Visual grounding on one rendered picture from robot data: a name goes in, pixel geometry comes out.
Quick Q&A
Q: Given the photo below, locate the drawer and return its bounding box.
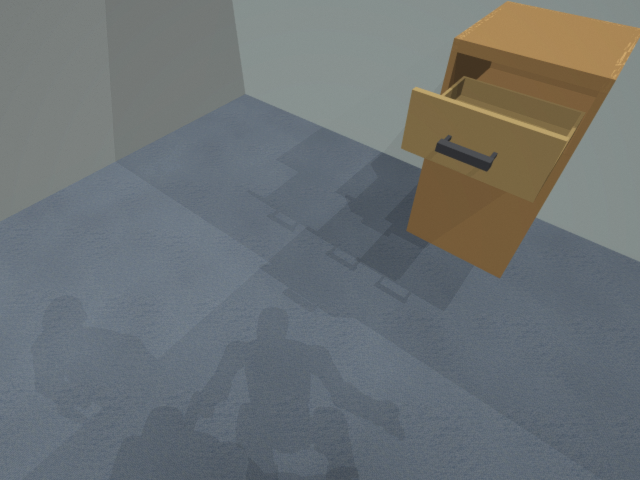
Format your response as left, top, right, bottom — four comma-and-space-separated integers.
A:
401, 76, 586, 203

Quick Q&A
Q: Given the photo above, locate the cabinet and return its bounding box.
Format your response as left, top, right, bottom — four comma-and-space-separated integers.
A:
406, 1, 640, 278

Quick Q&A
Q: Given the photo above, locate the handle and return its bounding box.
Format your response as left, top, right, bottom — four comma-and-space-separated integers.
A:
435, 135, 498, 172

